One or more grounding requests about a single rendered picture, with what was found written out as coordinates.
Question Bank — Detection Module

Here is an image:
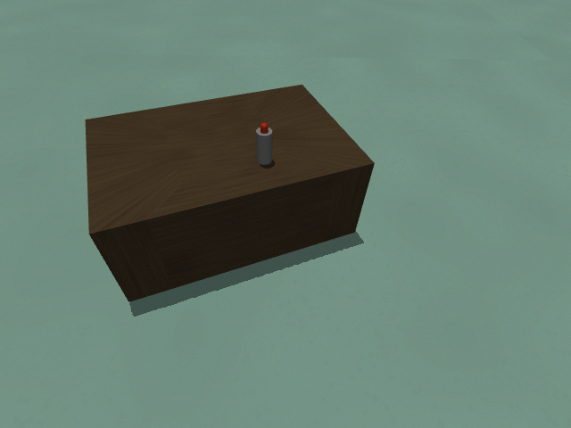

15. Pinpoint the bottle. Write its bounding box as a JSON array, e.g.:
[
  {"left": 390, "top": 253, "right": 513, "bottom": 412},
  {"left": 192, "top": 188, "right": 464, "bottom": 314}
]
[{"left": 256, "top": 123, "right": 272, "bottom": 165}]

